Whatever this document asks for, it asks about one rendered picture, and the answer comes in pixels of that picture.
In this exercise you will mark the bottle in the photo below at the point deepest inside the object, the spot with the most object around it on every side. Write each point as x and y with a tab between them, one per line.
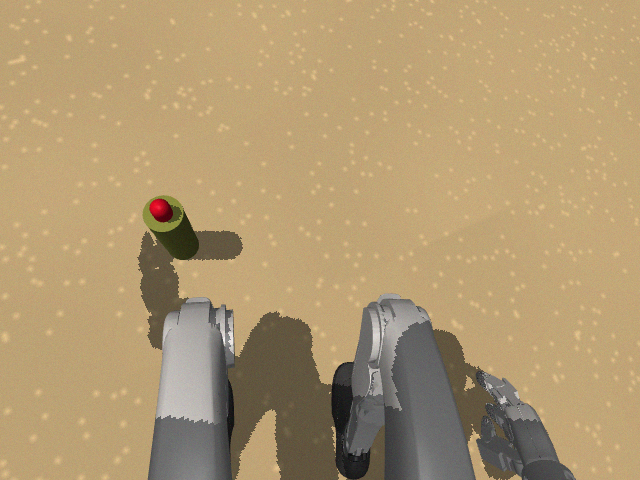
166	218

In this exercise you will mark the right robot arm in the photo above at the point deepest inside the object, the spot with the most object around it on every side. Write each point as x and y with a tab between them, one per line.
546	470

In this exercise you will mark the right robot foot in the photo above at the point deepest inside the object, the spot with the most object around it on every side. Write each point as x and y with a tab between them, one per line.
350	466

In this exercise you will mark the right robot hand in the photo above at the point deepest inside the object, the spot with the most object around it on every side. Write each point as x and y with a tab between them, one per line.
521	424

